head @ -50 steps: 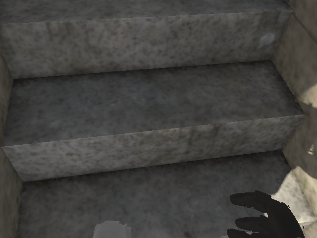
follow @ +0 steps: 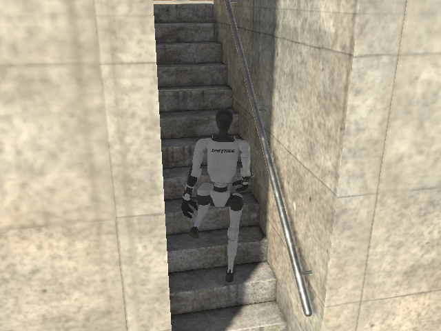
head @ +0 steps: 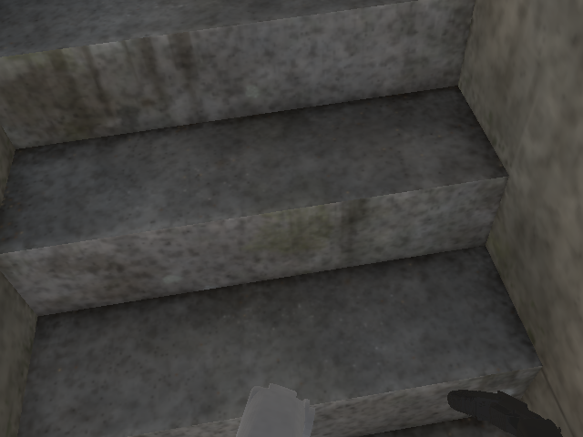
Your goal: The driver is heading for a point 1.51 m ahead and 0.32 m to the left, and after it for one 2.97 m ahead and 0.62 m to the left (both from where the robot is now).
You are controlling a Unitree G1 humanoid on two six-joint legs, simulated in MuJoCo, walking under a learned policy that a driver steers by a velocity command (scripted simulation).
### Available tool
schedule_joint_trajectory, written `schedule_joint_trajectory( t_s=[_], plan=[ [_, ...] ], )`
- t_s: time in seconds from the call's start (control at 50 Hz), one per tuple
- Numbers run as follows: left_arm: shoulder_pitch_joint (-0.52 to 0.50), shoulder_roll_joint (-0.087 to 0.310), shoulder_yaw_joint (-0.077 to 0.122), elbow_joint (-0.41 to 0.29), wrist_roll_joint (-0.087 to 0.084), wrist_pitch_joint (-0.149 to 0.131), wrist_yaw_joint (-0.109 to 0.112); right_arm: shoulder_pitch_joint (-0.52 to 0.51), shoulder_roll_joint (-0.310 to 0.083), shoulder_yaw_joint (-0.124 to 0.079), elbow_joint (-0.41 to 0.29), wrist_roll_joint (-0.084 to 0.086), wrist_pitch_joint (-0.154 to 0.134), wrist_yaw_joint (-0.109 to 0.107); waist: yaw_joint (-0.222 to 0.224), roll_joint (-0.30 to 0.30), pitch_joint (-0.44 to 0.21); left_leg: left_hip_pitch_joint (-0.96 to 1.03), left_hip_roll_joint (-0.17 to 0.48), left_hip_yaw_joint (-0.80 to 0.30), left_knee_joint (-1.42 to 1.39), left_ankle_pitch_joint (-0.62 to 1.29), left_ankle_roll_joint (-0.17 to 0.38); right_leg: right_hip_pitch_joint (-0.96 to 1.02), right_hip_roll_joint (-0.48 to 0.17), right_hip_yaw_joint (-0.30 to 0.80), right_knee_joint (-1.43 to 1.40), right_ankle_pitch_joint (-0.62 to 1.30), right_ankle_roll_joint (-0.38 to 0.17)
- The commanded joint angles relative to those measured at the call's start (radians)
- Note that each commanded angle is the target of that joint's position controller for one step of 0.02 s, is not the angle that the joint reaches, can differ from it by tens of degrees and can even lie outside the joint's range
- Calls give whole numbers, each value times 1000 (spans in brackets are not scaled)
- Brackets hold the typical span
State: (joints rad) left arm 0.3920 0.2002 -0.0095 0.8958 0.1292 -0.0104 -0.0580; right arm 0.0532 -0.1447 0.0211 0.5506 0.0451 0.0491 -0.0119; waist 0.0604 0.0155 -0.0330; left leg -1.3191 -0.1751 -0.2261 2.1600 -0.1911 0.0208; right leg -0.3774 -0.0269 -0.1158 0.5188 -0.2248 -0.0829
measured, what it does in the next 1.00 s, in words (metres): climbs: left foot 0.19 m higher, then right foot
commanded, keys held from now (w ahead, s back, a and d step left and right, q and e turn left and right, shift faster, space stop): no key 1.00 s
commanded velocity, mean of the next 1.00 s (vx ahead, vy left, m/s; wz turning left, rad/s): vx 0.01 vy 0.01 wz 0.00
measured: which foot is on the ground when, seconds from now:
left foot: up 0.00-0.32, down 0.34-1.00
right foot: down 0.00-0.38, up 0.40-0.64, down 0.66-1.00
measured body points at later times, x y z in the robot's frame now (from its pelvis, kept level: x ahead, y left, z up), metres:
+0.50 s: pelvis +0.16 +0.06 +0.10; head +0.18 +0.05 +0.55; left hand +0.28 +0.34 -0.02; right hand +0.25 -0.16 -0.04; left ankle +0.21 +0.19 -0.55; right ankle +0.04 -0.07 -0.43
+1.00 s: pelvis +0.22 +0.04 +0.18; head +0.23 +0.04 +0.63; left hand +0.37 +0.24 +0.05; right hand +0.30 -0.17 +0.03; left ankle +0.21 +0.19 -0.55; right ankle +0.21 -0.07 -0.55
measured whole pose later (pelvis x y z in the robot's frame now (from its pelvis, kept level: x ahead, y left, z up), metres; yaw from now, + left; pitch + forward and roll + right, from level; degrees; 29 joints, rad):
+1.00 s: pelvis +0.22 +0.04 +0.18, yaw -2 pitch +0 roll +2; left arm 0.03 0.14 0.01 1.01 0.00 -0.04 -0.10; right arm 0.22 -0.15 -0.02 0.93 0.04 -0.06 0.10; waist 0.00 -0.01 0.02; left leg -0.24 0.04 0.04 0.58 -0.33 -0.04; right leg -0.29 -0.03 -0.01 0.65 -0.36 -0.01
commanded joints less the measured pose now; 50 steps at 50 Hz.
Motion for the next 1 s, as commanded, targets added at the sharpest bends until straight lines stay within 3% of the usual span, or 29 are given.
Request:
schedule_joint_trajectory(
  t_s=[0.02, 0.06, 0.1, 0.14, 0.18, 0.22, 0.24, 0.28, 0.3, 0.32, 0.34, 0.36, 0.38, 0.4, 0.42, 0.44, 0.46, 0.52, 0.56, 0.58, 0.62, 0.64, 0.66, 0.68, 0.7, 0.74, 0.76, 0.84, 1.0],
  plan=[
    [-135, 139, -23, -172, -25, -17, -62, 69, -174, -33, -31, 28, 17, 8, -52, -127, -110, -137, 29, 61, 140, 29, -93, 86, -187, 277, -192, -198, -104],
    [-56, 165, -17, -159, -17, -47, -53, 61, -156, -30, -7, 17, -13, 4, -9, -119, -13, -249, 77, 54, 125, 81, -90, 151, -241, 333, -228, -191, -106],
    [49, 169, -7, -119, -25, -57, -52, 54, -133, -14, 9, 2, -27, 5, 33, -161, 3, -339, 119, 41, 105, 57, -61, 276, -269, 348, -230, -82, -142],
    [134, 141, -5, -71, -5, -55, -67, 8, -127, -7, -1, 11, -33, 3, 76, -156, 25, -447, 147, 8, 82, 1, -23, 385, -310, 365, -225, 82, -173],
    [77, 138, 0, -66, -24, -53, -89, -33, -113, 2, -16, -19, -39, 18, 55, -113, -6, -390, 222, 75, -164, -79, 4, 410, -327, 318, -276, 98, -168],
    [26, 183, 16, -36, -49, -36, -87, -50, -88, 22, -26, -41, -8, 62, 10, -147, -28, -239, 266, 203, -267, -212, 34, 298, -308, 265, -326, 101, -158],
    [-38, 148, 9, -49, -77, -43, -89, -27, -40, 31, 0, -53, -13, 97, -36, -122, -21, -19, 271, 274, -359, -272, 29, 201, -267, 170, -325, 239, -108],
    [-36, 212, 29, -12, -76, -46, -83, 0, -29, 42, 16, -48, -3, 132, -62, -197, -79, 268, 218, 329, -446, -263, 45, 128, -297, 134, -315, 750, -153],
    [-90, 262, 49, -19, -75, -45, -84, 51, -64, 32, 20, -45, -2, 141, -107, -190, -103, 326, 191, 335, -556, -233, 55, 222, -304, 107, -265, 1103, -170],
    [-100, 269, 60, -1, -71, -52, -75, 110, -101, 23, 44, -36, -12, 130, -133, -215, -138, 356, 155, 323, -711, -205, 59, 376, -288, 61, -178, 1430, -156],
    [-44, 237, 94, -39, -150, -44, 75, 142, 66, 30, 85, -76, -81, 14, -79, -235, -177, 582, 99, 474, -835, -422, 86, 401, -209, -35, -162, 1824, -120],
    [-155, 320, 89, 12, -86, -52, -26, 222, -191, 8, 69, -9, -56, 51, -165, -252, -266, 588, 108, 286, -976, 55, 116, 490, -249, 92, 46, 1842, -99],
    [-147, 251, 106, -18, -43, -34, -62, 324, -248, -27, 131, -20, -39, 59, -112, -38, -442, 908, 215, 38, -1142, 514, 241, 240, -167, 50, 259, 1394, -31],
    [-100, 167, 92, -37, -43, -7, -98, 463, -310, -59, 168, -78, -12, 67, -164, 215, -422, 1064, 391, -351, -1543, 603, 416, -83, -1, 95, 436, 370, 72],
    [-46, 173, 122, 43, -102, 29, -100, 464, -288, -74, 156, -83, -15, 102, -197, 250, -278, 871, 491, -534, -1685, 237, 416, -160, 76, 228, 1014, 87, 83],
    [-126, 117, 118, 35, -134, 17, -78, 443, -264, -70, 182, -57, -39, 107, -202, 227, -196, 819, 452, -461, -1626, 87, 383, -327, 96, 307, 1317, 87, 67],
    [-171, 45, 109, 8, -121, -12, -50, 419, -252, -66, 222, -29, -71, 98, -168, 204, -142, 878, 414, -336, -1573, 91, 362, -503, 116, 325, 1507, 54, 41],
    [-272, 30, 100, -54, -85, -63, 26, 214, -28, 11, 300, -3, -144, 72, -51, -34, -112, 911, 357, -118, -1500, 195, 211, -556, 58, 328, 1378, -69, 9],
    [-126, 35, 95, -11, -83, -56, 34, -65, 40, 52, 223, 16, -172, 71, 90, -88, -87, 690, 290, 77, -1479, 97, 66, -303, -51, 292, 1034, -106, 76],
    [-42, 42, 97, 22, -84, -45, 25, -197, 9, 53, 159, 25, -193, 80, 154, -127, -92, 550, 226, 200, -1464, 113, -14, -71, -104, 236, 766, -13, 144],
    [-183, 32, 93, 5, -109, -35, 28, -14, -110, 9, 200, 45, -194, 59, 15, -1, -88, 712, 205, 215, -1429, 106, -1, -12, -82, 115, 403, -83, 265],
    [-336, -30, 52, -55, -173, -33, -14, 60, -111, 2, 241, 85, -161, 87, -19, -29, 1, 837, 212, 179, -1539, -95, 12, -73, -43, 19, -10, -254, 284],
    [-329, -29, 40, -39, -159, -26, -37, 222, -84, -8, 323, 35, -129, 129, -83, 61, -18, 821, 215, 143, -1580, -216, 30, 105, 7, -13, 113, -81, 244],
    [-357, 85, 60, -65, -138, -39, -34, 283, -79, -18, 309, 14, -119, 166, -130, -19, 9, 997, 213, 147, -1586, -124, 28, -52, 6, 98, 107, -12, 146],
    [-462, 131, 67, -121, -131, -50, -33, 328, -72, -29, 320, -7, -125, 165, -169, -29, -67, 1059, 210, 187, -1577, -36, 22, -31, -5, 98, 99, -3, 86],
    [-444, 56, 58, -74, -143, -63, -37, 206, -68, -31, 322, -7, -139, 155, -106, -51, 2, 1071, 215, 228, -1555, -24, 7, -58, -42, 132, 88, 69, 49],
    [-446, 20, 46, -60, -152, -55, -45, 190, -110, -42, 314, -5, -132, 149, -93, -49, 5, 1040, 218, 231, -1568, -9, 0, -9, -55, 155, 71, 132, 52],
    [-376, 33, 43, 13, -129, -44, -36, 186, -77, -44, 323, -9, -120, 129, -71, -1, -22, 1110, 211, 247, -1597, 53, -27, 60, -61, 164, 44, 220, 41],
    [-372, 37, 42, 91, -123, -44, -42, 252, -72, -48, 370, -7, -107, 125, -56, -49, -21, 1122, 223, 232, -1649, 79, -32, 130, -57, 161, 29, 285, 51]
  ],
)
